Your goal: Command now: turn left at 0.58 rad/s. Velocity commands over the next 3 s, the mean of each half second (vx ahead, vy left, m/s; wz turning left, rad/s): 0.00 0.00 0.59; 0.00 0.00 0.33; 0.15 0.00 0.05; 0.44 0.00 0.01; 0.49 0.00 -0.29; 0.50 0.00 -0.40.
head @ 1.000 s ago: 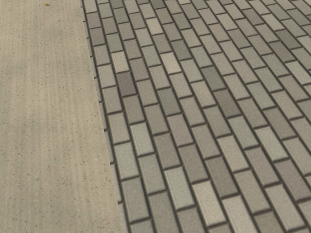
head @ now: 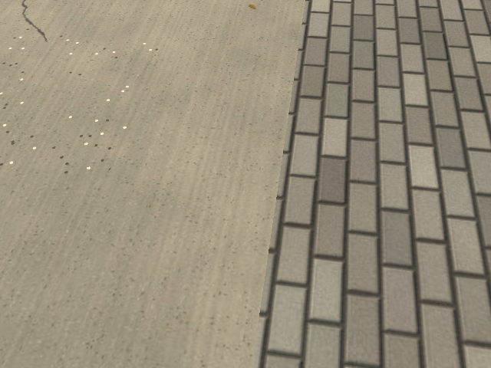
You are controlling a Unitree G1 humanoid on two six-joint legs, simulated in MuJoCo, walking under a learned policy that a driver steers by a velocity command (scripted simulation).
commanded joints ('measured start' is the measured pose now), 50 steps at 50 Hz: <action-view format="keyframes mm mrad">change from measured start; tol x32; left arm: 1 -2 216 67 -49 -15 -10 -6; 50 -17 110 -5 0 17 -44 -32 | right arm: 1 -39 -81 -20 -102 -1 -10 13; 50 -27 -52 17 -28 -53 -55 -9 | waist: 1 23 -223 -127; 6 1 319 -146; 27 11 140 -135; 30 -36 -319 -114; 50 1 98 -94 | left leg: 1 27 -10 65 -140 16 30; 4 230 -48 88 -435 234 112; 6 533 310 -435 -466 883 318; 27 245 91 -510 -431 426 271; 30 -115 -174 -173 8 -260 104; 34 -134 -99 -172 343 -85 12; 42 113 -36 -6 -191 -37 -2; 47 433 162 -226 -484 551 173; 50 260 93 -181 -507 238 182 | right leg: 1 159 -242 146 -83 422 -214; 4 77 -208 73 45 322 -122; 7 -435 50 100 698 -481 79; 27 -18 116 153 -44 6 33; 30 148 -307 594 -165 388 -247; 50 48 17 82 4 43 51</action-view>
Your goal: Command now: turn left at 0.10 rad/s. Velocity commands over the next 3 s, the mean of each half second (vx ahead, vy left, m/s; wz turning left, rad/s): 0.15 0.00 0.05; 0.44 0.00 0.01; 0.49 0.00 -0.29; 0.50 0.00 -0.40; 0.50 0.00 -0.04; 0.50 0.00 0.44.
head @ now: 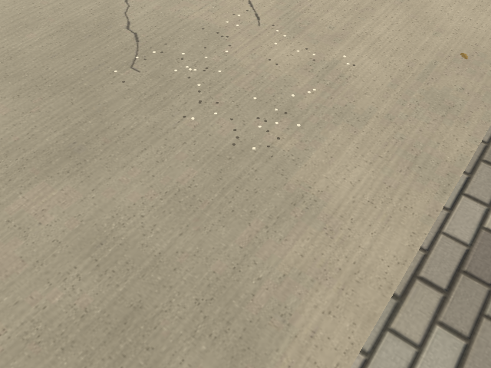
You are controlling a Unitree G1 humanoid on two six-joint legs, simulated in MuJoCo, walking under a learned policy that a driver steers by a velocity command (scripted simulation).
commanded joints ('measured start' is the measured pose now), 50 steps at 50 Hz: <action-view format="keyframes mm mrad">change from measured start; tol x32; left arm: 1 -42 118 26 -57 3 -14 8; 50 264 150 19 82 6 -37 23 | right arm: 1 -39 -127 -27 -64 -11 -34 4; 45 -322 -73 -7 -127 40 -156 74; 50 232 -264 -76 10 20 -136 33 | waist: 1 -16 146 -65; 22 24 125 -32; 25 95 -288 -114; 44 57 -46 97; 50 -206 60 -358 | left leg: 1 10 120 -142 -137 128 64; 9 -5 96 -125 -128 177 55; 14 -2 240 -391 -314 -482 203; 22 -82 179 -181 -224 -79 169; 27 -633 45 -73 660 -197 35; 35 -575 115 32 435 203 -8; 46 -397 23 83 -8 293 58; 50 448 214 -165 44 276 207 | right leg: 1 24 -8 0 -26 85 10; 17 -415 -40 43 352 -297 -88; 23 225 69 -84 16 81 -72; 27 311 -348 656 -345 -474 -313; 35 255 -153 156 -357 344 -226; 45 341 -198 67 -323 516 -213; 48 396 -185 42 -50 1007 -182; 50 18 -72 -3 484 556 -131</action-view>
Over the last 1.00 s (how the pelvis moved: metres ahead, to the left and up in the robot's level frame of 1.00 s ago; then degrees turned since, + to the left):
-0.01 0.04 0.00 26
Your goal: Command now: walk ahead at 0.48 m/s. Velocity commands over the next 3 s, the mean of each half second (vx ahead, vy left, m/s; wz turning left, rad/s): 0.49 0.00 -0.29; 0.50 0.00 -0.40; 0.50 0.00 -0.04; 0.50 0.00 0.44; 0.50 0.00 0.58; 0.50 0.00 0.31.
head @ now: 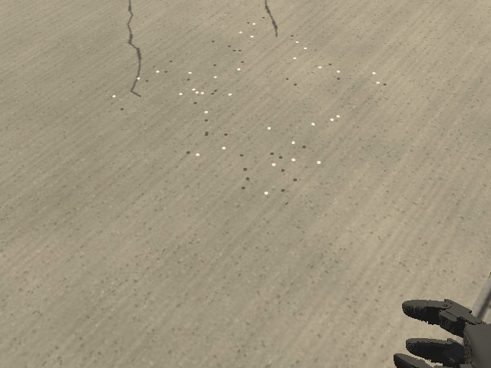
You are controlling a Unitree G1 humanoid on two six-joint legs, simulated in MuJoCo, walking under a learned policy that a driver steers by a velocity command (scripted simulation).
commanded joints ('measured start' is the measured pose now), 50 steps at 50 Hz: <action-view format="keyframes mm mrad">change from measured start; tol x16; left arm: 1 124 -8 -16 -94 4 -32 -10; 4 -155 143 23 -146 -48 -74 -17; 21 -470 50 8 -310 -22 -33 -66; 27 -19 319 126 -258 -22 -8 -44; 34 -246 136 62 -340 -2 -35 -40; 50 -109 176 71 -216 -16 -12 -2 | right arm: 1 457 -282 -91 70 -15 3 -16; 6 220 -109 -48 67 -30 -11 -22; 28 375 -111 -21 102 -33 -3 -52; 45 -20 -128 -25 -2 -10 -20 -23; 50 72 -173 -48 7 -12 -35 -13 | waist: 1 -143 279 -493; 4 -135 -4 -116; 11 -55 45 11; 23 -125 41 11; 28 9 -223 -447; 32 -57 -12 -119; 50 -53 -120 -38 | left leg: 1 1007 438 -786 -99 -234 290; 5 475 287 -394 -292 -95 157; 9 294 254 -201 -398 -9 151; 20 542 274 48 -358 161 80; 25 618 283 118 37 727 12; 26 478 240 139 278 644 -25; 28 -177 -43 -75 875 -550 -107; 29 -286 24 -178 913 -499 -81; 42 -28 87 -83 116 169 -158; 50 37 43 -68 -43 -27 -41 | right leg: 1 -704 71 112 867 -75 1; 16 -741 -130 55 324 612 42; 22 -835 -92 -4 191 460 -17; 26 -284 36 -47 129 385 -126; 28 280 -355 863 -67 229 -398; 32 -157 -212 423 -138 473 -250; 36 -321 -160 308 -193 651 -262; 45 -258 -161 257 -172 474 -179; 50 -115 -205 295 -26 755 -139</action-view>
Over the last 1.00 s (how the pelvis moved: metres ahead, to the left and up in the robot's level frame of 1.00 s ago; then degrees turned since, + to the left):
0.31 -0.03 -0.02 0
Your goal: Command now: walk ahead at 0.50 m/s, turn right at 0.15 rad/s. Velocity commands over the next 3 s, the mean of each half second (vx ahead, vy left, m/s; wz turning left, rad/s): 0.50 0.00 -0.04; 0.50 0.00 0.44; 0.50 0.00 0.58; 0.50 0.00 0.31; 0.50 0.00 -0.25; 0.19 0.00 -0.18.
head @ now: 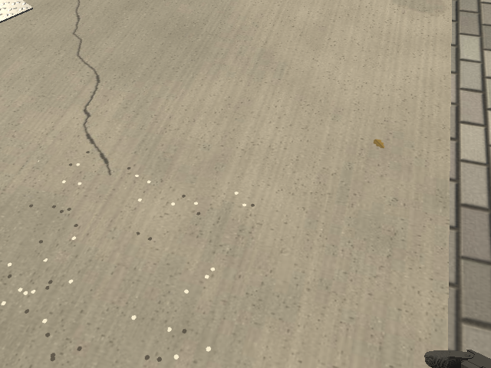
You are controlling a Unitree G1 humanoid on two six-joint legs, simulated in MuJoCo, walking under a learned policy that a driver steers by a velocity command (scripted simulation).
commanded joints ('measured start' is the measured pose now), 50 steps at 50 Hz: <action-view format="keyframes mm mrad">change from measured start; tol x16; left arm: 1 -11 144 36 -40 5 5 7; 3 125 27 -6 -66 3 -9 3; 22 -400 33 -8 -191 -2 -51 -38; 29 83 245 68 -90 28 -47 -25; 35 -168 53 20 -74 27 -68 -25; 50 -86 185 72 44 -11 -22 4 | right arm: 1 102 -165 -63 -35 -2 -25 -6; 4 388 -200 -78 31 14 -11 -1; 9 187 -97 -38 6 -11 2 -9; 26 311 -199 -63 113 26 56 -44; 29 455 -22 -5 67 16 28 -37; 50 -30 -70 -47 -112 18 82 20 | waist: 1 -110 -135 -84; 3 -140 214 -363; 7 -129 5 -28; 24 -134 34 46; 27 20 19 -145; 29 10 -383 -439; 33 -35 -136 -54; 50 -27 -95 72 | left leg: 1 229 -14 28 -41 -34 73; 3 875 333 -555 -60 -206 303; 4 887 357 -733 -182 -415 298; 10 394 194 -266 -305 -97 222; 26 495 186 -145 -93 259 135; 27 398 128 -111 97 239 103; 29 -129 -69 -73 685 -614 19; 30 -217 -10 -126 782 -573 20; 43 -141 112 -35 335 8 -18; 50 -117 56 72 156 -132 59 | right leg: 1 -6 -232 105 173 759 -90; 2 -151 -171 59 429 613 -55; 4 -693 -11 53 903 -195 31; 18 -603 -177 -119 296 438 83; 24 -550 -135 -95 140 362 47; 27 -84 -150 -96 117 362 -25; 29 429 -534 539 24 141 -216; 30 329 -492 501 -34 -8 -176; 36 -150 -358 3 -205 314 -126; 50 88 -394 -320 -116 669 -68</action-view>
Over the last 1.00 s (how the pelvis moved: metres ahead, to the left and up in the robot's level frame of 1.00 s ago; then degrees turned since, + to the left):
0.58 -0.10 0.02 -22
